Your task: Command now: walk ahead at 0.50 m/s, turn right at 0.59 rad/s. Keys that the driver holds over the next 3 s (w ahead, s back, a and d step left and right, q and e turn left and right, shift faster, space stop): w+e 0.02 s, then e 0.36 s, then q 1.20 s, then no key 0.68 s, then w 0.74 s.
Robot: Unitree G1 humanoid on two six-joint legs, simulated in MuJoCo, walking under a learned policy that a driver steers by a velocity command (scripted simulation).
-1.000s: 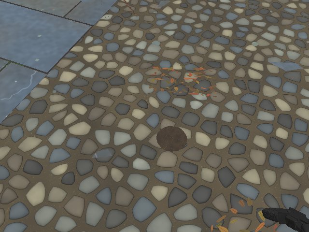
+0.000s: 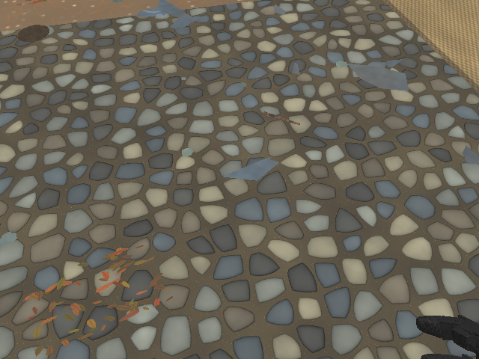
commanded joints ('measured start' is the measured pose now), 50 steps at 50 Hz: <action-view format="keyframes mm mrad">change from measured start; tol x32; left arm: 1 54 -2 -14 -105 -11 -19 0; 50 -383 91 39 -30 28 50 47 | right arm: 1 330 -285 -95 5 -31 -11 -17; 50 150 -174 -48 24 11 113 -53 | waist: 1 -146 177 -319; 24 -89 -315 -299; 50 -83 94 -47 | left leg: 1 786 365 -504 -62 -254 231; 9 296 275 -59 -183 428 209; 21 379 281 146 -8 383 140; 25 -15 101 14 622 -674 -60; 50 347 241 -253 -135 189 207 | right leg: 1 -500 1 -33 536 56 12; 4 -679 -110 -66 800 -24 63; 21 -286 -107 -257 3 310 2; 24 283 -522 235 -45 1204 -308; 40 -132 -408 -155 -171 460 -169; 45 -573 -53 -239 537 -242 112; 50 -568 -103 -147 626 65 112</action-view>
